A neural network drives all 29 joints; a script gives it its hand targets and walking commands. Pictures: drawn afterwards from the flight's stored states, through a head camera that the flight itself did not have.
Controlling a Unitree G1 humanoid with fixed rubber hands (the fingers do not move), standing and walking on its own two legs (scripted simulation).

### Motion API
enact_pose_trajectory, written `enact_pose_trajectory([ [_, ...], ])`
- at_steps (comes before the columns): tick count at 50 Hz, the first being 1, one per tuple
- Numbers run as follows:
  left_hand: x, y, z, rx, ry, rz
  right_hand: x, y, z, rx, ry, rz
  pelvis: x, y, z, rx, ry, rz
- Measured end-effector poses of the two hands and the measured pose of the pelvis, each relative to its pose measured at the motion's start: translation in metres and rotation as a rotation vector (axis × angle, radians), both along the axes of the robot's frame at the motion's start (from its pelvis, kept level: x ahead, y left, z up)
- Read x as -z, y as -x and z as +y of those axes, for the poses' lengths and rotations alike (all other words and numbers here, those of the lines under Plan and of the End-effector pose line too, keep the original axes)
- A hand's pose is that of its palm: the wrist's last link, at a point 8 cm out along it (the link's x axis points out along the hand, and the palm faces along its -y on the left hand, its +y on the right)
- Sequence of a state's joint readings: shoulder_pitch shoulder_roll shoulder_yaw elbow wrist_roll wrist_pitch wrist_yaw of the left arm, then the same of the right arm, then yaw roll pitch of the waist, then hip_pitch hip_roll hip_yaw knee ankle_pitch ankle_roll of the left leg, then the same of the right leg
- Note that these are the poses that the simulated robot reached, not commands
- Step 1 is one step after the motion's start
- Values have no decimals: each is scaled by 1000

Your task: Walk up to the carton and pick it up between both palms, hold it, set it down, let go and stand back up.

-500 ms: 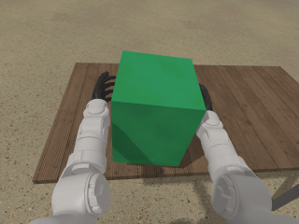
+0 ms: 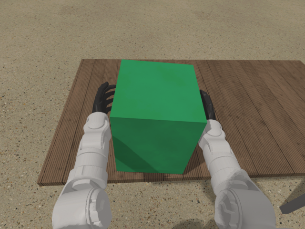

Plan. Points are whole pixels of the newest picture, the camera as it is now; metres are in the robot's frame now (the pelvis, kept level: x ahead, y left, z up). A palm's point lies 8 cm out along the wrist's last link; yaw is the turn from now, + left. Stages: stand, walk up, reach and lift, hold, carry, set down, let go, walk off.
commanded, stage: set down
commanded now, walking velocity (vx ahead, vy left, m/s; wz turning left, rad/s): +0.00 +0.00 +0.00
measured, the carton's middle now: (153, 119) +0.41 +0.03 +0.06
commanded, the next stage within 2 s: none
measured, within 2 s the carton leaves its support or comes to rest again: rests again in 0.60 s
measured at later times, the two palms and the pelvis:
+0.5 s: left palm (103, 118) +0.39 +0.16 +0.09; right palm (208, 125) +0.39 -0.12 +0.07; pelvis -0.01 +0.00 +0.00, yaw -1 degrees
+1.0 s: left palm (103, 121) +0.39 +0.17 +0.07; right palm (206, 126) +0.39 -0.12 +0.06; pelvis +0.00 +0.00 +0.00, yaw -1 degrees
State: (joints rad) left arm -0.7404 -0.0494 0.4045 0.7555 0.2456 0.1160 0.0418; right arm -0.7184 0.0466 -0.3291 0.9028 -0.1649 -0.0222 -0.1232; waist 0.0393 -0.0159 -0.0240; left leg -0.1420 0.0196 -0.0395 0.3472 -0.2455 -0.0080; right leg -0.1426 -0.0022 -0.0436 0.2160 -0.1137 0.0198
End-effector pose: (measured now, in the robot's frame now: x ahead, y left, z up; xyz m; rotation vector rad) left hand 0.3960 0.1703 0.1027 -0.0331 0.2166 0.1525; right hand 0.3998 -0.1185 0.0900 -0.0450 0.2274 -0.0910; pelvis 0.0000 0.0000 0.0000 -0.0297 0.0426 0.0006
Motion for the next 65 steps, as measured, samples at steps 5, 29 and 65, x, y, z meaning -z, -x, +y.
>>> enact_pose_trajectory([
  [5,1,2,-2,12,2,5,1,6,-2,15,-4,4,0,3,2,4,2,-7],
  [29,22,5,-5,6,-13,25,22,7,-6,-4,13,3,0,4,-1,16,-6,20],
  [65,36,4,-3,12,-28,17,31,5,-4,0,-1,-44,0,2,0,21,-5,31],
])
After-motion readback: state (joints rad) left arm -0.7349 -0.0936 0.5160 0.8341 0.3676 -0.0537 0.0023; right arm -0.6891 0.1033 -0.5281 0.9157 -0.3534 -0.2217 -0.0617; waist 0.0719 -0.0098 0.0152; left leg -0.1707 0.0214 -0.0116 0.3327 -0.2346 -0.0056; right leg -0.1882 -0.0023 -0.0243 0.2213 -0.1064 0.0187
